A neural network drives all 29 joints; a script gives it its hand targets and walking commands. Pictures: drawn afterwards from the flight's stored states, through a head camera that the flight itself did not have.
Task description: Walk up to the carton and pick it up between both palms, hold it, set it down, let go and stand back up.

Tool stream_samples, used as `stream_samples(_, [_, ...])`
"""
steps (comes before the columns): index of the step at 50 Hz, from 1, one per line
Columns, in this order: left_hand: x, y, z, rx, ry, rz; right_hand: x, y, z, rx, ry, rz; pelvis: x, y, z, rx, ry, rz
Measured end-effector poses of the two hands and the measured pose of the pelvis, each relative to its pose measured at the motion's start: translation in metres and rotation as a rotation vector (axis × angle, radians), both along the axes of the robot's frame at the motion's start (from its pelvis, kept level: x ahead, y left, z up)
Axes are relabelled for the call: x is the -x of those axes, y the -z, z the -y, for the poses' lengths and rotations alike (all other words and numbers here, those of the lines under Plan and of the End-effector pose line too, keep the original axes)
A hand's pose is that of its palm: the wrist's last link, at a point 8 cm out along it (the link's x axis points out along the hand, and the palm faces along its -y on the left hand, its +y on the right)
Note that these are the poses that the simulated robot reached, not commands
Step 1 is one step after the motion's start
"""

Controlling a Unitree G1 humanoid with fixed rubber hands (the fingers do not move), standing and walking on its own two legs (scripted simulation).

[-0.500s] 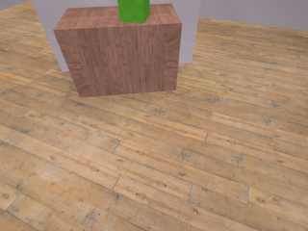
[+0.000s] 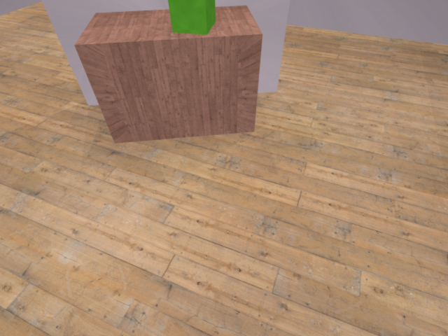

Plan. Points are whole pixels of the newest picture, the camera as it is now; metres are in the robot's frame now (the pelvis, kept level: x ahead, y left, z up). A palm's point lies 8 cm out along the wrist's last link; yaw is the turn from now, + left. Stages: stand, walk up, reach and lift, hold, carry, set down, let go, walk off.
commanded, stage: stand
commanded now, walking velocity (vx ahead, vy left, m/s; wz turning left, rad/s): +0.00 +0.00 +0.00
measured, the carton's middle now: (192, 2) +1.73 +0.15 +0.03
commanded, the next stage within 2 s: walk up in 0.30 s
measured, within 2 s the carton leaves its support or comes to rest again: neither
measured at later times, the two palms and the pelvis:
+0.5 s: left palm out of the picture +0.04 +0.25 -0.13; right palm out of the picture +0.02 -0.26 -0.12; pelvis +0.00 +0.00 +0.00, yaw +0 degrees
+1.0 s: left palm out of the picture +0.11 +0.18 -0.12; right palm (408, 323) +0.19 -0.35 -0.14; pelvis +0.14 -0.08 -0.01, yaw +3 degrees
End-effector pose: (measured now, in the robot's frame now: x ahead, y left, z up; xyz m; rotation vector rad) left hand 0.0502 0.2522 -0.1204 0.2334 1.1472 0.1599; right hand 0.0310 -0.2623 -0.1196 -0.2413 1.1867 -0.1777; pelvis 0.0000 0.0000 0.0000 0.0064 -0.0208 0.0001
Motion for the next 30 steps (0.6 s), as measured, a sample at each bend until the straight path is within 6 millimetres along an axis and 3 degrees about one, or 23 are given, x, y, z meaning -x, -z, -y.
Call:
stream_samples(26, [0.011,0.004,0.002,0.003,-0.009,-0.055,0.015,0.004,-0.002,-0.005,0.023,-0.054,-0.004,-0.002,0.0,0.0,0.002,0.001])
stream_samples(30, [0.002,-0.001,0.001,0.001,0.014,-0.046,0.024,0.001,0.008,0.006,0.042,-0.049,-0.013,-0.003,0.004,0.009,0.012,0.002])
